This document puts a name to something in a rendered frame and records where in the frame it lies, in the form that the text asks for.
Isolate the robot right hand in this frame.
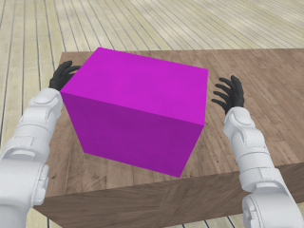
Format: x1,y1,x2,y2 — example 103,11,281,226
211,75,245,115

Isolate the robot left hand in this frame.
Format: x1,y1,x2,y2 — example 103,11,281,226
48,60,81,92

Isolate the pedestal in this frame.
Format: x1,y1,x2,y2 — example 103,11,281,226
32,47,304,228

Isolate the carton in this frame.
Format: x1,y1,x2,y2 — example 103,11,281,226
60,47,208,178

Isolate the robot left upper arm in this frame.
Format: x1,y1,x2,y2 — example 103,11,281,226
0,158,49,228

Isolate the robot right upper arm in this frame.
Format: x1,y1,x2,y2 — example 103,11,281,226
242,193,303,228

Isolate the left robot forearm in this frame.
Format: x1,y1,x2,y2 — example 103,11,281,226
0,87,64,164

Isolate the right robot forearm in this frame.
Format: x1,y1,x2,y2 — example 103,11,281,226
222,106,304,228

